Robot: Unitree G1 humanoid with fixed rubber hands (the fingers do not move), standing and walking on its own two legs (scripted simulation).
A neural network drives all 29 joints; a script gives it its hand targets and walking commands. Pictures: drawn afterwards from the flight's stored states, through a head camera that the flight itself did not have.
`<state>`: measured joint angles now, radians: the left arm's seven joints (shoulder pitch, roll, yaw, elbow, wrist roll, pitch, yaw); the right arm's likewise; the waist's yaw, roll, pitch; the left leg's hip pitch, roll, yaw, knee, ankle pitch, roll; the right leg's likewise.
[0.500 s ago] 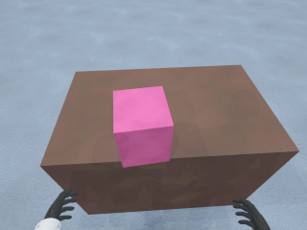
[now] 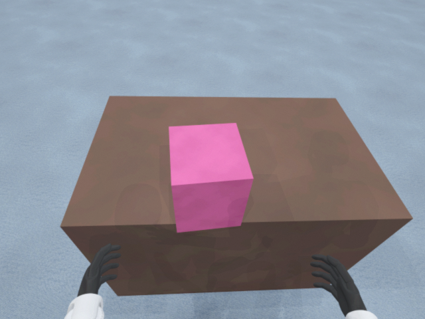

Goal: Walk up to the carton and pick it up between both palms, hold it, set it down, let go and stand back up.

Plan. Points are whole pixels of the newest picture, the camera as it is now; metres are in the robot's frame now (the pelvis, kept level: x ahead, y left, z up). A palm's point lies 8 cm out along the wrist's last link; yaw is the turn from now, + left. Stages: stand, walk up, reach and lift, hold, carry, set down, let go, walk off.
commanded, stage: reach and lift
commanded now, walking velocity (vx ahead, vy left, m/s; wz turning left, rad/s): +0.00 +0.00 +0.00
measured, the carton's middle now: (206, 178) +0.45 +0.03 -0.03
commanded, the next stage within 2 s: none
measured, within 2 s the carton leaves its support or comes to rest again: neither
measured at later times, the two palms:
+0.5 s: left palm (115, 275) +0.21 +0.19 -0.01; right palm (346, 268) +0.22 -0.24 -0.01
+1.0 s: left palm (125, 226) +0.28 +0.18 +0.02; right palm (338, 240) +0.27 -0.23 +0.02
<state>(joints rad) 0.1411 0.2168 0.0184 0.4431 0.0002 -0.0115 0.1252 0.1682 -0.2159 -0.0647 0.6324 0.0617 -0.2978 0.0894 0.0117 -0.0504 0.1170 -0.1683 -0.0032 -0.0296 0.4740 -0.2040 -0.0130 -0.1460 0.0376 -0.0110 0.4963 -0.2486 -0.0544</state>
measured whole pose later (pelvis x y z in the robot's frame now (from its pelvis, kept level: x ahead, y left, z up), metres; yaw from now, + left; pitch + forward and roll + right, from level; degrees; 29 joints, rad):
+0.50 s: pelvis +0.02 -0.01 +0.00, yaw +0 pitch -5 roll +1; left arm 0.25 0.13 -0.07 0.31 0.00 -0.20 0.18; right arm 0.17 -0.22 -0.04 0.53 0.22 -0.33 0.13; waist 0.03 -0.05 0.05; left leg -0.13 0.00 -0.03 0.41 -0.20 -0.02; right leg -0.13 0.04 -0.01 0.46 -0.26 -0.05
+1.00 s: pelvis +0.03 -0.01 +0.00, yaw +0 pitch -3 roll +1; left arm 0.03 0.13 -0.07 0.25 -0.02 0.06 0.21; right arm 0.11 -0.21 -0.04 0.37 0.23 -0.15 0.07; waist 0.03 -0.05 0.04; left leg -0.13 0.00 -0.03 0.41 -0.21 -0.02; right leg -0.13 0.04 -0.01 0.46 -0.28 -0.05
